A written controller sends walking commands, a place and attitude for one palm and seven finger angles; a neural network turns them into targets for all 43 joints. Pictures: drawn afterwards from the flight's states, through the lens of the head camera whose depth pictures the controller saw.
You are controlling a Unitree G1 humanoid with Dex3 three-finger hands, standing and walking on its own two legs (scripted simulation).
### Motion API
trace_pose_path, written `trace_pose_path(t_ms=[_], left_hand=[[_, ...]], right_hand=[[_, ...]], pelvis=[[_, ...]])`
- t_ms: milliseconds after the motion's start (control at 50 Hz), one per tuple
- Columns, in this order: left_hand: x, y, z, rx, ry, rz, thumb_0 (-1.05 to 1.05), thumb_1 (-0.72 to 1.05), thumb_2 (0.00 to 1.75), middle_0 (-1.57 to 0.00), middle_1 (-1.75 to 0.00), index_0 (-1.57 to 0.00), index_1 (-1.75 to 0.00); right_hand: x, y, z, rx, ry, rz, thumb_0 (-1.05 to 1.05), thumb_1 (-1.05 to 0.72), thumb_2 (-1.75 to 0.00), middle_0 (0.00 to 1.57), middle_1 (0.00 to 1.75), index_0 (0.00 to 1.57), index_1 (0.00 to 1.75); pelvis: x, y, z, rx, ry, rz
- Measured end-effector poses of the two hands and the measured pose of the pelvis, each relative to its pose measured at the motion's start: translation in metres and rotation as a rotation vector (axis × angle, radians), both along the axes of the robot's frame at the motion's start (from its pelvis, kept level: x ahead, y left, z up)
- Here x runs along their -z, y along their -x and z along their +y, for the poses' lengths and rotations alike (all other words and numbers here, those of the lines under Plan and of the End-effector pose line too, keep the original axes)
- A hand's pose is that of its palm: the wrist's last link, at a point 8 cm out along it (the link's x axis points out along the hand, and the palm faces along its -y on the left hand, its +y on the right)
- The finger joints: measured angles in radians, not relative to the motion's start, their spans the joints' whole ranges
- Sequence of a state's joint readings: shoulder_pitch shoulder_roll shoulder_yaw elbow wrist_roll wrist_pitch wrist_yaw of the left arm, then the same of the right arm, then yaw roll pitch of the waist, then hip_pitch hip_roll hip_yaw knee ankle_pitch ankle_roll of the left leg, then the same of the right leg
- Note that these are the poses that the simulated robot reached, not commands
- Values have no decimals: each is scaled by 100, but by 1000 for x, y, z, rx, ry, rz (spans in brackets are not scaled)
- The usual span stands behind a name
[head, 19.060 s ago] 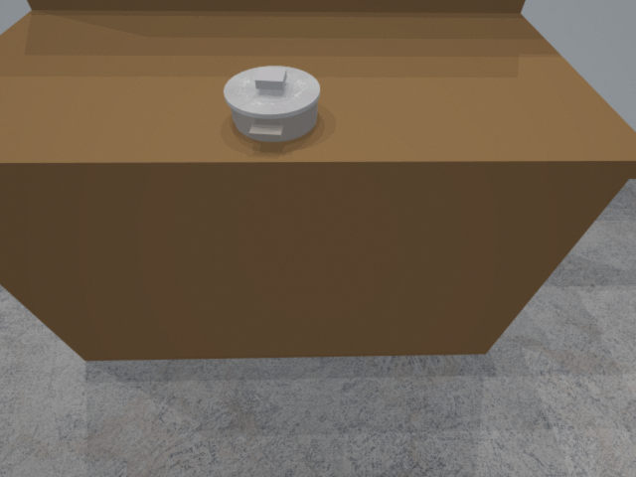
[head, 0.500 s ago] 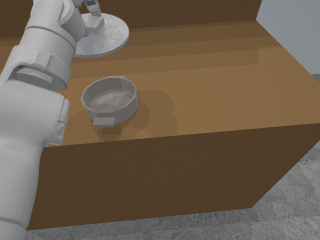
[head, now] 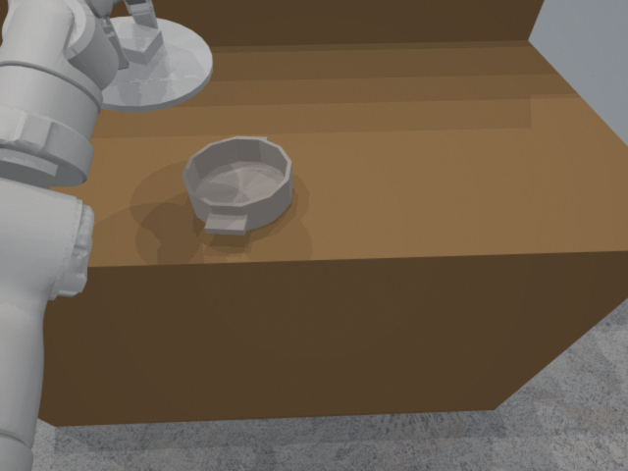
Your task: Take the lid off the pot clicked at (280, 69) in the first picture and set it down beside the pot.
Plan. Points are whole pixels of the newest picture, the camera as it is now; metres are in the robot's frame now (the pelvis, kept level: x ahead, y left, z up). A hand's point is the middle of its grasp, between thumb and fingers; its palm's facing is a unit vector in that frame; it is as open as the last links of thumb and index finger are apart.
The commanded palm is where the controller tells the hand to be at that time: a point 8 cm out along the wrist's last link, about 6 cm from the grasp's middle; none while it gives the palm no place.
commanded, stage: move the lid sideways beside the pot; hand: left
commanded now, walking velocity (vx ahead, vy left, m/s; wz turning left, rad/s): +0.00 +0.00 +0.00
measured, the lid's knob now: (133, 42) +0.51 +0.20 +0.29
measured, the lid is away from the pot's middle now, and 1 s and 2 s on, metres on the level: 0.09 0.20 0.24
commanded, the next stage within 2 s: lower the lid onto the table in 1.50 s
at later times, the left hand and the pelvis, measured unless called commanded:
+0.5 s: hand (72, 39) +0.47 +0.24 +0.32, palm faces -0.16 -0.10 -0.98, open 8.1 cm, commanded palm +0.46 +0.24 +0.37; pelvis +0.00 +0.01 +0.00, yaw -1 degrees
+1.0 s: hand (15, 50) +0.46 +0.30 +0.31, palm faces -0.17 -0.13 -0.98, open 8.1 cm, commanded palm +0.46 +0.30 +0.37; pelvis +0.00 +0.00 +0.00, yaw +0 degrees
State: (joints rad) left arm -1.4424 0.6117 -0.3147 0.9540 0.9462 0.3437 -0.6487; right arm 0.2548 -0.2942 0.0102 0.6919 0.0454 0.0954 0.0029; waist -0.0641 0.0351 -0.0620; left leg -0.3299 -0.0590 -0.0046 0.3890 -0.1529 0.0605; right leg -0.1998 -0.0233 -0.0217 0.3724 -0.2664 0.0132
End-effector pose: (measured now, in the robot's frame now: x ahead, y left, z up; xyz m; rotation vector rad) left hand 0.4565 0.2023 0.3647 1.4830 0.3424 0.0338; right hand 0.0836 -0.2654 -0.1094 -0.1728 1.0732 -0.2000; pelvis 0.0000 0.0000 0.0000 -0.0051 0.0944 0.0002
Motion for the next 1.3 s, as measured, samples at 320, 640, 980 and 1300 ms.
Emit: trace_pose_path(t_ms=[320, 640, 980, 1300], left_hand=[[-3, 2, 29, -24, -1, -1, 14, 41, 85, -111, -121, -40, -92], [-4, 3, 53, -80, 18, -1, 14, 41, 85, -111, -121, -40, -93], [-2, 7, 91, -156, 1, -2, 14, 41, 85, -111, -121, -40, -92], [5, 1, 124, -214, 19, 27, 14, 41, 85, -111, -121, -40, -92]], right_hand=[[5, 20, 7, 25, -4, 50, 1, -90, -90, 20, 30, 20, 30], [5, 27, 2, 52, -6, 74, 1, -90, -90, 20, 30, 20, 30], [1, 18, -9, 43, 25, 92, 0, -90, -90, 20, 30, 20, 30], [4, 29, -8, 79, 21, 154, 0, -90, -90, 20, 30, 20, 30]], pelvis=[[0, 4, 8, 3, 5, 8], [0, 1, 6, 14, 4, 10], [-1, -3, 0, 4, 9, 20], [0, -10, 1, 16, 11, 36]])
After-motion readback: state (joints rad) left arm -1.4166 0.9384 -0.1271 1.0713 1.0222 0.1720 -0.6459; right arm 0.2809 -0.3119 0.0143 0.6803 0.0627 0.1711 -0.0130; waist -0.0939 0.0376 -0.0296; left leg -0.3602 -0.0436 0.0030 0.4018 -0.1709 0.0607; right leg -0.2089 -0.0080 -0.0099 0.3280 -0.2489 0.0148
